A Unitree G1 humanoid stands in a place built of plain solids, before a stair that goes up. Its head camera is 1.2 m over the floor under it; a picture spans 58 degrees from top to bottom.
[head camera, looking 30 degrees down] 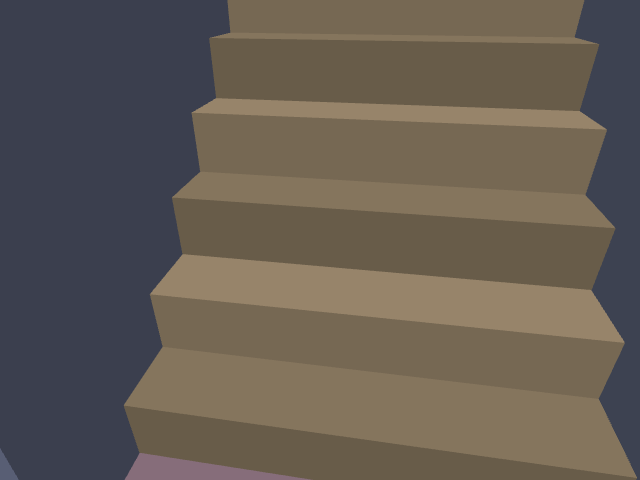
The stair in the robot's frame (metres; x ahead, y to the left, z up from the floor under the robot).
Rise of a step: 0.21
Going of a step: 0.23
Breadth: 1.30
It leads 9 degrees to the right of straight ahead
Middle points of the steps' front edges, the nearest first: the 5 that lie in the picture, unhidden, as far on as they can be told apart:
0.70 -0.10 0.21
0.93 -0.14 0.42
1.15 -0.17 0.63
1.38 -0.21 0.84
1.60 -0.24 1.05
